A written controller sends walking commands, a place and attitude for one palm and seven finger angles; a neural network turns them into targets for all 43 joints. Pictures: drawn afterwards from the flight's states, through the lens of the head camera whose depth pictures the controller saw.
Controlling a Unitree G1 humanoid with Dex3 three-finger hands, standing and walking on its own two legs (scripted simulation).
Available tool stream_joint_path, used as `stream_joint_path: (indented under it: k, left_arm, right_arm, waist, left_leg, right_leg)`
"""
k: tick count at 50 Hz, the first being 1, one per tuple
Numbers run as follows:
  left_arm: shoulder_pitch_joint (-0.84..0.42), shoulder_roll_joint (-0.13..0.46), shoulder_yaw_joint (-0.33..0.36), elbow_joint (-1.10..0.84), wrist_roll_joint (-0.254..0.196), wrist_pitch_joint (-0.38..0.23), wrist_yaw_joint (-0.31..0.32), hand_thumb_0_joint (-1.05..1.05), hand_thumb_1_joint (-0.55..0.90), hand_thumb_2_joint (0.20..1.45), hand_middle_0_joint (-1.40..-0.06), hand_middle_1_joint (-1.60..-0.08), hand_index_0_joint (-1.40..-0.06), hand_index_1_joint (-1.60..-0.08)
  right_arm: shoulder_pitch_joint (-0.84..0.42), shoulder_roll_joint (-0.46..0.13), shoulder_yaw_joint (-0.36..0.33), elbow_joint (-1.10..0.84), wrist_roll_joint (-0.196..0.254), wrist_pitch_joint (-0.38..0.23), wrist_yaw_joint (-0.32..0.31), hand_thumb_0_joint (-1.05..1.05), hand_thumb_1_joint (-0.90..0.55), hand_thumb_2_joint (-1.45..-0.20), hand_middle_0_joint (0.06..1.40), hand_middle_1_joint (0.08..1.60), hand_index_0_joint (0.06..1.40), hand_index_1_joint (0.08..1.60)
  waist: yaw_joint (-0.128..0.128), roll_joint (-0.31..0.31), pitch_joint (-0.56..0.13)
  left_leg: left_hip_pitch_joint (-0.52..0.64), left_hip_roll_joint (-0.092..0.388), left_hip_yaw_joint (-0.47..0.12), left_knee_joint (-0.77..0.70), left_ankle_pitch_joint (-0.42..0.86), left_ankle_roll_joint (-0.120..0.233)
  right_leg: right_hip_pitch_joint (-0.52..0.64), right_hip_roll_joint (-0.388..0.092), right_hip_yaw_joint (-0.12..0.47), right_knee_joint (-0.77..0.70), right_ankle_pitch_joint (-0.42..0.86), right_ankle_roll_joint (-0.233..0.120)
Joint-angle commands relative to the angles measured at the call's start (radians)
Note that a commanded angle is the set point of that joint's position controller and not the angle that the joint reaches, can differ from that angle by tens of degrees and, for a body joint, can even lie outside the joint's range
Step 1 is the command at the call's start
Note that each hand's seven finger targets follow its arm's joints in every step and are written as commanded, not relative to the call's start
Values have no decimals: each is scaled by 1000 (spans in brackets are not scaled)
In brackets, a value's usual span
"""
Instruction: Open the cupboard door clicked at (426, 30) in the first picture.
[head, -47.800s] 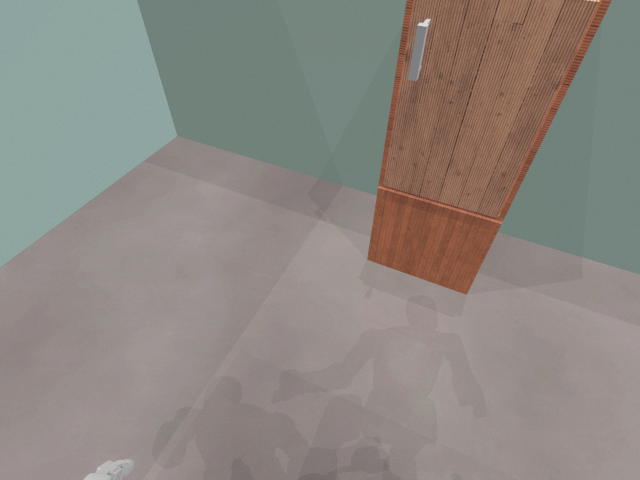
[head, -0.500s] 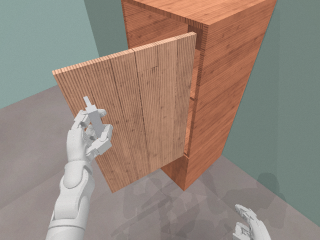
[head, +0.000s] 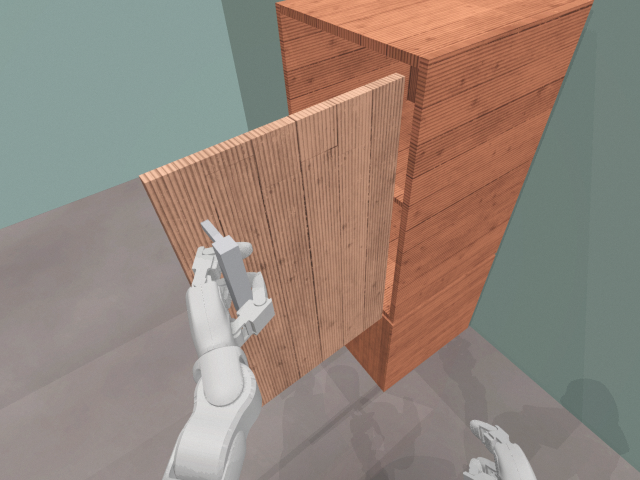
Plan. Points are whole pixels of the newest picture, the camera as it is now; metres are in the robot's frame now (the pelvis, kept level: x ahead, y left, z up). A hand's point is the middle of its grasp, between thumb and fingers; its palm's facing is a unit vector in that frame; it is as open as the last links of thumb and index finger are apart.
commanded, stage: open thumb and fingers to let go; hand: left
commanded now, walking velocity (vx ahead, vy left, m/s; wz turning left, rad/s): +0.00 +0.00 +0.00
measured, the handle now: (228, 269) +0.34 +0.13 +0.12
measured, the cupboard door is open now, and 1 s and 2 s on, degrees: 93 93 94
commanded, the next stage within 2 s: slide the hand sideways off the handle in 0.72 s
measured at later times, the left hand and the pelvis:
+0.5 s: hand (251, 303) +0.29 +0.10 +0.12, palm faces +0.33 -0.94 +0.02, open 13.5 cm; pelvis -0.02 +0.02 +0.00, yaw +0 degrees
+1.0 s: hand (243, 327) +0.26 +0.10 +0.11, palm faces -0.12 -0.99 -0.11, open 16.3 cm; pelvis -0.03 +0.06 +0.00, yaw -1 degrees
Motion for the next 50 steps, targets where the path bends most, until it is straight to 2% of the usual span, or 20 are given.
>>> stream_joint_path:
  k: [1,4,6,12,14,15,17,25,28,31,35,41,42,43,44,45,46,48,49,50]
  left_arm:
    - [-281,44,22,-180,1,-98,-38,0,480,720,-370,-1305,-370,-1305]
    - [-290,45,39,-153,-36,-115,-63,0,270,630,-355,-1283,-355,-1283]
    - [-305,35,35,-142,-45,-123,-67,0,130,570,-345,-1268,-345,-1268]
    - [-303,46,48,-123,-31,-135,-45,0,-290,390,-315,-1222,-315,-1222]
    - [-297,18,18,-139,-18,-137,-37,0,-430,330,-305,-1207,-305,-1207]
    - [-290,25,20,-121,-10,-135,-34,0,-500,300,-300,-1200,-300,-1200]
    - [-329,18,12,-122,-4,-134,-26,0,-500,300,-300,-1200,-300,-1200]
    - [-390,-45,-58,-77,32,-116,6,0,-500,300,-233,-800,-233,-800]
    - [-383,-60,-66,-85,36,-109,20,0,-500,300,-208,-650,-208,-650]
    - [-433,-88,-93,-68,55,-95,41,0,-500,300,-183,-500,-183,-500]
    - [-422,-117,-114,-68,63,-76,65,0,-500,300,-150,-300,-150,-300]
    - [-476,-125,-100,-33,48,-42,97,0,-500,300,-150,-300,-150,-300]
    - [-446,-41,-288,-11,125,-87,-126,0,-500,300,-150,-300,-150,-300]
    - [-487,42,-198,-77,80,-139,-243,0,-500,300,-150,-300,-150,-300]
    - [-507,84,-185,-89,67,-171,-311,0,-500,300,-150,-300,-150,-300]
    - [-516,87,-197,-95,53,-190,-368,0,-500,300,-150,-300,-150,-300]
    - [-517,64,-219,-101,24,-206,-429,0,-500,300,-150,-300,-150,-300]
    - [-508,68,-181,-63,-61,-202,-512,0,-500,300,-150,-300,-150,-300]
    - [-521,38,-176,-46,-107,-189,-523,0,-500,300,-150,-300,-150,-300]
    - [-509,42,-139,-17,-145,-173,-523,0,-500,300,-150,-300,-150,-300]
  right_arm:
    - [-152,-48,-13,-163,1,-64,-22,0,-900,-900,200,300,200,300]
    - [-155,-48,-13,-156,7,-74,-32,0,-900,-900,200,300,200,300]
    - [-157,-49,-12,-151,9,-82,-32,0,-900,-900,200,300,200,300]
    - [-150,-52,-17,-149,6,-94,-24,0,-900,-900,200,300,200,300]
    - [-147,-49,-19,-157,5,-96,-18,0,-900,-900,200,300,200,300]
    - [-148,-50,-19,-154,7,-96,-16,0,-900,-900,200,300,200,300]
    - [-152,-48,-17,-156,5,-94,-15,0,-900,-900,200,300,200,300]
    - [-165,-43,-18,-151,7,-86,-6,0,-900,-900,200,300,200,300]
    - [-169,-41,-19,-158,6,-80,-2,0,-900,-900,200,300,200,300]
    - [-172,-41,-18,-154,8,-72,6,0,-900,-900,200,300,200,300]
    - [-170,-39,-22,-154,7,-62,18,0,-900,-900,200,300,200,300]
    - [-206,-39,-14,-146,11,-45,26,0,-900,-900,200,300,200,300]
    - [-102,-74,-11,-121,7,-33,31,0,-900,-900,200,300,200,300]
    - [-99,-71,-17,-164,22,-35,17,0,-900,-900,200,300,200,300]
    - [-97,-72,-13,-173,25,-34,2,0,-900,-900,200,300,200,300]
    - [-94,-71,-8,-183,30,-38,-6,0,-900,-900,200,300,200,300]
    - [-95,-65,-2,-194,37,-52,-7,0,-900,-900,200,300,200,300]
    - [-111,-66,11,-210,55,-75,-18,0,-900,-900,200,300,200,300]
    - [-129,-66,19,-217,63,-89,-23,0,-900,-900,200,300,200,300]
    - [-142,-68,21,-217,68,-103,-27,0,-900,-900,200,300,200,300]
  waist:
    - [14,-184,-183]
    - [19,-186,-180]
    - [19,-157,-166]
    - [25,-179,-164]
    - [25,-173,-177]
    - [27,-173,-158]
    - [22,-173,-145]
    - [10,-144,-110]
    - [21,-132,-143]
    - [14,-104,-133]
    - [21,-110,-164]
    - [28,-97,-135]
    - [-66,-175,-80]
    - [-30,-140,-166]
    - [-20,-107,-204]
    - [-22,-54,-212]
    - [-28,-34,-219]
    - [-26,-42,-170]
    - [-27,-63,-132]
    - [-19,-87,-102]
  left_leg:
    - [36,-47,11,-12,192,47]
    - [42,-47,12,-21,186,46]
    - [49,-45,12,-28,181,46]
    - [54,-43,15,-36,196,47]
    - [62,-44,18,-34,209,48]
    - [62,-42,20,-32,201,49]
    - [63,-44,20,-35,191,49]
    - [89,-36,18,-37,169,50]
    - [91,-33,15,-45,179,46]
    - [92,-25,7,-50,169,42]
    - [87,-13,-6,-50,202,34]
    - [56,-14,-10,-60,133,28]
    - [93,-15,-13,-69,177,45]
    - [92,-19,-5,-63,200,51]
    - [106,-23,-3,-61,214,53]
    - [128,-22,-4,-61,214,51]
    - [138,-23,-14,-61,211,50]
    - [113,-22,-24,-75,135,48]
    - [93,-21,-32,-89,82,46]
    - [72,-20,-38,-102,25,43]
  right_leg:
    - [81,-132,190,-161,414,108]
    - [86,-130,184,-169,402,110]
    - [74,-130,182,-178,369,107]
    - [69,-121,159,-165,377,104]
    - [70,-117,148,-154,391,101]
    - [57,-116,149,-165,370,100]
    - [43,-113,141,-167,327,95]
    - [-20,-88,99,-173,185,68]
    - [-9,-78,81,-149,187,59]
    - [-36,-69,63,-132,153,51]
    - [-27,-56,40,-95,178,39]
    - [-55,-50,32,-91,104,38]
    - [-92,-53,66,-77,177,44]
    - [-54,-51,66,-60,222,40]
    - [-29,-53,71,-47,249,36]
    - [-34,-54,70,-46,247,34]
    - [-45,-53,62,-41,232,32]
    - [-64,-44,49,-59,161,34]
    - [-74,-40,40,-70,116,39]
    - [-84,-35,35,-82,68,42]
